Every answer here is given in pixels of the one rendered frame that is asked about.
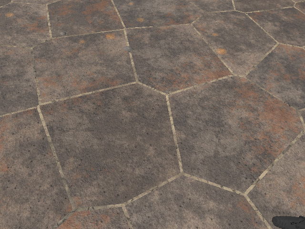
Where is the robot right hand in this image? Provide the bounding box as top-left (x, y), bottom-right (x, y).
top-left (272, 216), bottom-right (305, 229)

